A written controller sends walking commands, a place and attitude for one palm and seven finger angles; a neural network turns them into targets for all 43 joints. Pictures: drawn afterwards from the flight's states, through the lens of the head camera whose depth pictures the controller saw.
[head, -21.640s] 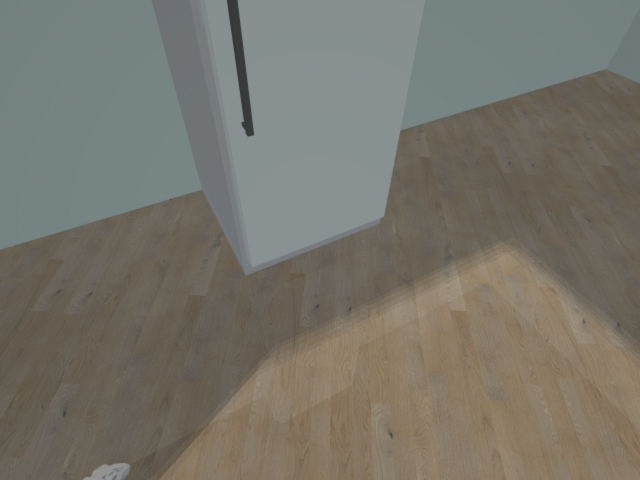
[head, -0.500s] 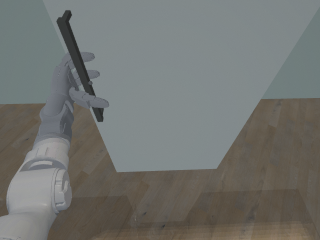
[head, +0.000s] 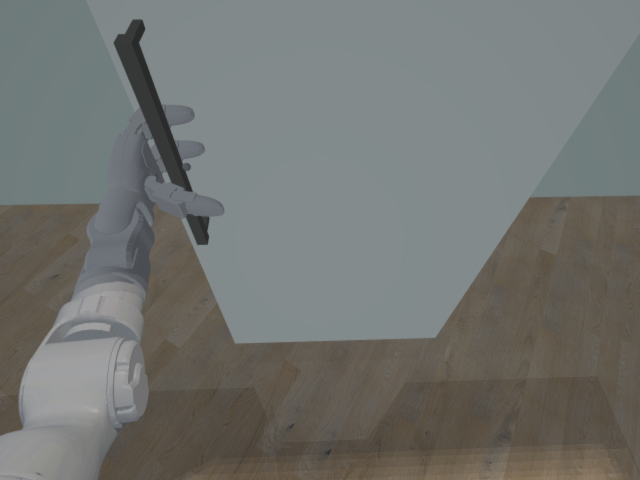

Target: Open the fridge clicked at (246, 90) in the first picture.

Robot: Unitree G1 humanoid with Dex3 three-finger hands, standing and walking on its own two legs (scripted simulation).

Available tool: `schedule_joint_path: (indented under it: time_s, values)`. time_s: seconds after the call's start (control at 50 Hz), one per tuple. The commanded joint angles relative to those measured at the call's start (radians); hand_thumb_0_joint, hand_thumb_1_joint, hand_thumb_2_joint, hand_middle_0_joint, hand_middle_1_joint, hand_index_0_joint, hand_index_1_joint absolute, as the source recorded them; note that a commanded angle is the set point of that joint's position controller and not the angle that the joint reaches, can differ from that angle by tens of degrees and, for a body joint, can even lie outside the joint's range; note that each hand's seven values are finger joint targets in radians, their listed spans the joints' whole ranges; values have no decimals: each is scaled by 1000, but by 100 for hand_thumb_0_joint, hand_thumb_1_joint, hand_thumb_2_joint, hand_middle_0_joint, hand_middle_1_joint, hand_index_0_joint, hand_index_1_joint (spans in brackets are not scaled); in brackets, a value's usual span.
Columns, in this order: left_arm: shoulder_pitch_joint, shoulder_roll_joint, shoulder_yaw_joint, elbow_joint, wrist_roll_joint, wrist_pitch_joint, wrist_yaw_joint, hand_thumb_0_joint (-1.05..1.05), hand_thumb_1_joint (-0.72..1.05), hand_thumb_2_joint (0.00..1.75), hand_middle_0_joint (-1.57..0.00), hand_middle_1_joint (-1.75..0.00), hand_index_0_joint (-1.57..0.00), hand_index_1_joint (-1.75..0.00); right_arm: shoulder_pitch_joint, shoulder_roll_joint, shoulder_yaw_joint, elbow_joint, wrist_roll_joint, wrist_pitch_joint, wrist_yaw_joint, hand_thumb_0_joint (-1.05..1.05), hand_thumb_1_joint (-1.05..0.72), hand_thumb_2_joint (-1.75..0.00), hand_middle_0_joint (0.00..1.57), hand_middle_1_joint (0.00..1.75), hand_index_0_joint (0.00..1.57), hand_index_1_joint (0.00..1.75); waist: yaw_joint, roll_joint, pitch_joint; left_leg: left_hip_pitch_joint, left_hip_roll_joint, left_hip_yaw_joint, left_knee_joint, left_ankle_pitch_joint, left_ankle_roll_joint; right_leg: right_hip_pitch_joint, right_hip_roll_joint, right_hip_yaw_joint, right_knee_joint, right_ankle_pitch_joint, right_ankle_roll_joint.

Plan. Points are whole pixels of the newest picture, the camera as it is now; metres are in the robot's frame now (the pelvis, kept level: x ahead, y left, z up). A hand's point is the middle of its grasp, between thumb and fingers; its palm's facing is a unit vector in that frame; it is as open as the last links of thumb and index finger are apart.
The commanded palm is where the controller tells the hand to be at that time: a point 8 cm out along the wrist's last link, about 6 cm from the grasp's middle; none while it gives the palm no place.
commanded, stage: slide the fingers in behind the handle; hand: left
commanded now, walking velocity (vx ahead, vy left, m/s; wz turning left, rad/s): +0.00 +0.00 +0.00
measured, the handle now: (177, 157) +0.52 +0.19 +0.10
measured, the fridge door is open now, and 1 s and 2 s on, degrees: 0 0 0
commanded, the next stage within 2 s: grip the handle and tug to test in 0.22 s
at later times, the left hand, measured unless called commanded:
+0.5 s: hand (185, 167) +0.47 +0.16 +0.13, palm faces +0.02 -1.00 +0.00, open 13.3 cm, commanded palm +0.44 +0.21 +0.13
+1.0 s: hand (185, 165) +0.47 +0.16 +0.13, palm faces +0.03 -1.00 -0.01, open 5.8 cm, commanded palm +0.44 +0.20 +0.13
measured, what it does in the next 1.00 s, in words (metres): stands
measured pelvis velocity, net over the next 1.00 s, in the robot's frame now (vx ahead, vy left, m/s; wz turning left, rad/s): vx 0.00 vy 0.00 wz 0.01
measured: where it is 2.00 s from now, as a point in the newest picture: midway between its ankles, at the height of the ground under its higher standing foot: outside the picture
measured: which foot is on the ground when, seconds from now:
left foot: down 0.00-1.00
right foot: down 0.00-1.00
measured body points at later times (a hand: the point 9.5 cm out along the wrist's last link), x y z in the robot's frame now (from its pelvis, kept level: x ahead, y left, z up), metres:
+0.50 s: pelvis +0.00 +0.01 +0.00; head +0.05 +0.00 +0.45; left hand +0.46 +0.21 +0.13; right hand +0.06 -0.25 -0.12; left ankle +0.01 +0.11 -0.72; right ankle -0.02 -0.10 -0.72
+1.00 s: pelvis +0.00 +0.00 +0.00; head +0.06 +0.00 +0.45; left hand +0.46 +0.21 +0.13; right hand +0.05 -0.26 -0.12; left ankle +0.01 +0.11 -0.72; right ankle -0.02 -0.10 -0.72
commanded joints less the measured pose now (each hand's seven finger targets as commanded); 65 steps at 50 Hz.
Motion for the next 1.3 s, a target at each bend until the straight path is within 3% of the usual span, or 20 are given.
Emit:
schedule_joint_path:
  time_s: [0.0,0.04,0.1,0.18,0.28,0.3,0.36,0.42,0.64,0.66,0.74,0.76,0.84,0.9,0.94,1.06,1.08,1.14,1.18,1.28]
  values:
    - [-478,196,18,-236,-10,-74,1,0,-50,30,-30,-120,-30,-120,72,-145,-53,-85,-4,-30,-6,0,-90,-90,20,30,20,30,-11,17,-381,288,-41,-43,-41,306,30,89,22,36,-70,425,10]
    - [-493,210,22,-230,-6,-76,2,0,-50,30,-30,-120,-30,-120,78,-148,-53,-82,-5,-27,-8,0,-90,-90,20,30,20,30,-17,-7,-355,281,-37,-50,-43,304,31,81,22,30,-70,411,8]
    - [-488,197,16,-238,-3,-73,6,0,-50,30,-30,-120,-30,-120,69,-145,-51,-86,-5,-26,-7,0,-90,-90,20,30,20,30,-13,28,-353,296,-36,-50,-44,317,27,64,23,28,-67,411,6]
    - [-453,185,15,-275,-7,-71,10,0,-50,30,-30,-120,-30,-120,70,-145,-56,-89,-5,-25,-4,0,-90,-90,20,30,20,30,-3,32,-397,336,-31,-57,-38,372,22,66,26,23,-58,429,4]
    - [-440,147,-8,-249,-12,-49,17,0,-50,30,-30,-120,-30,-120,63,-144,-54,-91,-3,-24,-2,0,-90,-90,20,30,20,30,-12,-13,-330,299,-30,-54,-49,328,24,56,28,18,-71,402,7]
    - [-451,184,17,-252,-5,-48,20,0,-50,30,-30,-120,-30,-120,68,-149,-56,-89,-4,-22,-4,0,-90,-90,20,30,20,30,-8,-14,-334,290,-31,-55,-49,309,24,58,26,21,-70,389,6]
    - [-461,163,-3,-282,0,-56,23,0,-36,36,-32,-122,-32,-122,61,-143,-55,-95,-5,-24,-2,0,-90,-90,20,30,20,30,-7,27,-365,318,-34,-55,-47,332,23,64,24,23,-66,401,4]
    - [-446,149,-5,-301,-6,-60,26,0,-22,42,-33,-124,-33,-124,62,-142,-57,-93,-6,-27,0,0,-90,-90,20,30,20,30,-4,21,-382,338,-30,-56,-44,346,21,60,27,20,-66,403,3]
    - [-444,146,-17,-284,-3,-58,28,0,29,64,-38,-131,-38,-131,68,-148,-60,-84,-6,-30,-3,0,-90,-90,20,30,20,30,-8,0,-361,326,-30,-60,-46,332,23,61,27,20,-72,391,2]
    - [-449,121,-37,-280,-5,-56,26,0,34,66,-39,-132,-39,-132,61,-144,-55,-84,-4,-31,-1,0,-90,-90,20,30,20,30,-13,15,-353,326,-31,-60,-50,322,22,50,27,19,-72,386,3]
    - [-467,163,-9,-258,1,-58,24,0,53,74,-41,-135,-41,-135,69,-149,-58,-78,-5,-29,-6,0,-90,-90,20,30,20,30,-16,-1,-349,308,-33,-57,-48,305,26,60,24,25,-77,381,3]
    - [-481,135,-31,-243,-3,-57,20,0,57,76,-42,-135,-42,-135,64,-144,-54,-77,-4,-31,-4,0,-90,-90,20,30,20,30,-22,-3,-334,298,-35,-55,-52,283,26,50,24,24,-80,371,7]
    - [-508,138,-37,-251,5,-63,15,0,76,84,-44,-138,-44,-138,76,-146,-57,-76,-7,-31,-5,0,-90,-90,20,30,20,30,-24,32,-363,323,-35,-59,-42,314,25,42,23,24,-70,382,3]
    - [-510,119,-46,-214,-1,-61,15,0,90,90,-45,-140,-45,-140,75,-145,-56,-69,-7,-33,-3,0,-90,-90,20,30,20,30,-30,17,-335,313,-33,-66,-45,284,22,13,25,21,-76,347,5]
    - [-522,165,-10,-208,-3,-64,17,0,90,90,-45,-140,-45,-140,86,-152,-57,-65,-9,-33,-6,0,-90,-90,20,30,20,30,-30,-20,-351,290,-36,-62,-41,275,29,40,24,25,-76,357,7]
    - [-520,134,-33,-211,-3,-70,9,0,90,90,-45,-140,-45,-140,80,-146,-55,-69,-9,-34,-2,0,-90,-90,20,30,20,30,-26,29,-372,317,-36,-64,-34,305,25,27,25,25,-68,376,5]
    - [-532,163,-14,-220,-3,-73,12,0,90,90,-45,-140,-45,-140,85,-149,-56,-66,-10,-33,-1,0,-90,-90,20,30,20,30,-28,15,-380,309,-36,-64,-33,306,26,40,25,26,-67,384,6]
    - [-514,146,-27,-220,-2,-74,11,0,90,90,-45,-140,-45,-140,85,-148,-57,-72,-9,-31,-1,0,-90,-90,20,30,20,30,-27,4,-375,301,-38,-62,-34,304,29,47,25,25,-69,385,6]
    - [-508,173,-7,-197,-5,-67,9,0,90,90,-45,-140,-45,-140,84,-150,-55,-69,-6,-28,-4,0,-90,-90,20,30,20,30,-28,-20,-352,272,-38,-57,-37,283,31,54,25,30,-74,387,9]
    - [-505,167,-12,-220,-2,-71,5,0,90,90,-45,-140,-45,-140,82,-146,-55,-73,-7,-27,-3,0,-90,-90,20,30,20,30,-22,34,-373,305,-38,-60,-33,312,27,49,24,28,-67,397,4]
